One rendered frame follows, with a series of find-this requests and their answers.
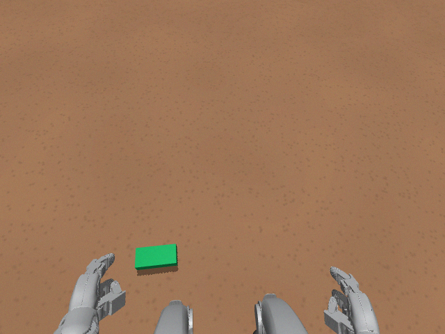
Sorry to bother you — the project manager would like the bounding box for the left robot arm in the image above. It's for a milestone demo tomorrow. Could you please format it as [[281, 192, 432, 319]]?
[[54, 307, 99, 334]]

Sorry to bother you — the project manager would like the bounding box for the small box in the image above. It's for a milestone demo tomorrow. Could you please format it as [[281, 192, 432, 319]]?
[[135, 244, 177, 270]]

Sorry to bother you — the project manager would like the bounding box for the right robot hand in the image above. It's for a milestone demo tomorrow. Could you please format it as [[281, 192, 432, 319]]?
[[324, 267, 380, 334]]

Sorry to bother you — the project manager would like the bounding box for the left robot hand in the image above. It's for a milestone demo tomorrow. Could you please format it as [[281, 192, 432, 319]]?
[[68, 253, 126, 321]]

